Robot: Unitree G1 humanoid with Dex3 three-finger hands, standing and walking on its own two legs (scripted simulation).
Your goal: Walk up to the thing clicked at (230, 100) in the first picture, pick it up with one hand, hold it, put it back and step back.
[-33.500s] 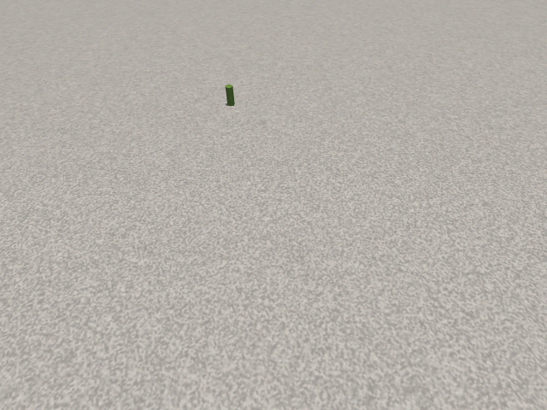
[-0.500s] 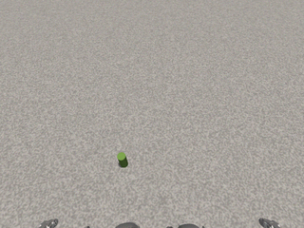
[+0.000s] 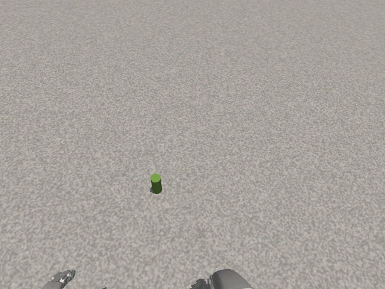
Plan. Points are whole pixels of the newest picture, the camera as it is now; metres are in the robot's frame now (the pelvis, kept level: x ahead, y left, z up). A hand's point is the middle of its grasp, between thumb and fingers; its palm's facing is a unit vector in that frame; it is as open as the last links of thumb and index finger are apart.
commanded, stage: step back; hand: left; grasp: from the side
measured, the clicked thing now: (156, 184) +0.69 +0.17 -0.69
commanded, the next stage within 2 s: stand in 1.96 s
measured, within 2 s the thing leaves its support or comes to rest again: neither
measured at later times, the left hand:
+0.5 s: hand out of the picture -0.06 +0.21 -0.13, palm faces -0.06 -0.90 -0.42, open 7.4 cm
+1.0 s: hand out of the picture -0.26 +0.19 -0.16, palm faces -0.06 -0.92 -0.38, open 7.4 cm
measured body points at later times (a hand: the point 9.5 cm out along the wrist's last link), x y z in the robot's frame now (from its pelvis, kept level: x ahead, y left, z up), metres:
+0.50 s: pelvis -0.16 -0.05 +0.00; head -0.11 -0.08 +0.45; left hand -0.06 +0.25 -0.10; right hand -0.08 -0.38 -0.13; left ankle -0.16 +0.10 -0.64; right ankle -0.13 -0.16 -0.73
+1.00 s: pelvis -0.34 -0.08 -0.01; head -0.29 -0.07 +0.43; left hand -0.26 +0.24 -0.14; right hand -0.21 -0.40 -0.11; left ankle -0.25 +0.05 -0.73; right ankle -0.39 -0.22 -0.73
